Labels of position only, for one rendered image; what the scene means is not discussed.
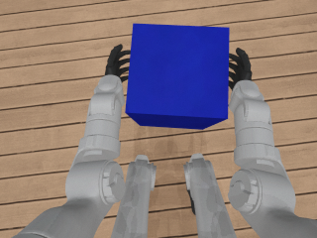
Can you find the robot right hand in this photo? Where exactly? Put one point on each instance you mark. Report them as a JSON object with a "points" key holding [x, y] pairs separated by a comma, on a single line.
{"points": [[242, 68]]}

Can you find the carton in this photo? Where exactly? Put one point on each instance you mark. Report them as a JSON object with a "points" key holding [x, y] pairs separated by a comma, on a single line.
{"points": [[178, 76]]}

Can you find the left robot forearm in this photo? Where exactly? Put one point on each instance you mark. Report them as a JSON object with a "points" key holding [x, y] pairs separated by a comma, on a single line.
{"points": [[103, 122]]}

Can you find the robot right shin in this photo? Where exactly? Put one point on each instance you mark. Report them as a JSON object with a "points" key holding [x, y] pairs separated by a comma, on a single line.
{"points": [[199, 156]]}

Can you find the right robot forearm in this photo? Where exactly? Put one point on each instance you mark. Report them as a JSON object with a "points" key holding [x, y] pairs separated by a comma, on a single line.
{"points": [[255, 147]]}

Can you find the robot left hand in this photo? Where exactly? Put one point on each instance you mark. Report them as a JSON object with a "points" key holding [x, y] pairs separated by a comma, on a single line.
{"points": [[114, 64]]}

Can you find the robot right upper arm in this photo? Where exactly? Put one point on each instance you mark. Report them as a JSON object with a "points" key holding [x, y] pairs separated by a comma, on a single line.
{"points": [[267, 201]]}

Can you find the right robot thigh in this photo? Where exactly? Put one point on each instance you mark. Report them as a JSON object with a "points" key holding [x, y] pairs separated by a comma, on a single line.
{"points": [[212, 217]]}

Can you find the robot left upper arm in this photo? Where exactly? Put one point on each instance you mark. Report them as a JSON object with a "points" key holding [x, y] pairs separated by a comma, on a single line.
{"points": [[91, 190]]}

